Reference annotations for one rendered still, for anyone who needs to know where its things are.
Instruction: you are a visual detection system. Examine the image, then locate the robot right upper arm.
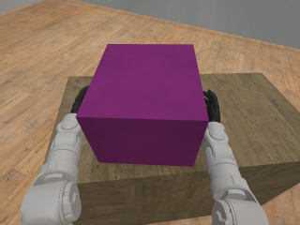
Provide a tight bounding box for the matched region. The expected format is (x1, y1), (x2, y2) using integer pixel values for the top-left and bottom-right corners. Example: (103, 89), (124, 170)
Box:
(212, 198), (269, 225)

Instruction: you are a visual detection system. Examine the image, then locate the robot right forearm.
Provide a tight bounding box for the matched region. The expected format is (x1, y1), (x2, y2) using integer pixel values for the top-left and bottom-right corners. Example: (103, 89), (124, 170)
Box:
(201, 121), (270, 225)

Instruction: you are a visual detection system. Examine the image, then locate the robot right hand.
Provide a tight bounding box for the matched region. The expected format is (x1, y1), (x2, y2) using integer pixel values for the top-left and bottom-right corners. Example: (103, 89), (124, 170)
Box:
(203, 89), (220, 123)

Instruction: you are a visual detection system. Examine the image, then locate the carton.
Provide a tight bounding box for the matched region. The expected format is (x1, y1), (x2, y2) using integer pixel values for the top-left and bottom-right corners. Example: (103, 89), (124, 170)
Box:
(76, 44), (209, 167)

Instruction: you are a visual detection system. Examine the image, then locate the robot left hand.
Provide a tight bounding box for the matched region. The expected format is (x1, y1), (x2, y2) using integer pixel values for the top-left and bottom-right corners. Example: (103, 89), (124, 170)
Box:
(70, 85), (89, 113)

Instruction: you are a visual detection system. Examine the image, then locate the robot left forearm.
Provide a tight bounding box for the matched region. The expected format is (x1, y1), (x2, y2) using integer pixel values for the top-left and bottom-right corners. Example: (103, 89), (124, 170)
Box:
(20, 112), (84, 224)

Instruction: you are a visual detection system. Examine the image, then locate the pedestal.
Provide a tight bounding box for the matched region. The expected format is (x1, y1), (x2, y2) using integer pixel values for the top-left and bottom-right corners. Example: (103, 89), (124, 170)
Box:
(43, 72), (300, 225)

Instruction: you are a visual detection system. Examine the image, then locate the robot left upper arm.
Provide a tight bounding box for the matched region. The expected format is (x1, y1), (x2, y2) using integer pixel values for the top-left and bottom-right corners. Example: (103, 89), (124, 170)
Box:
(18, 180), (82, 225)

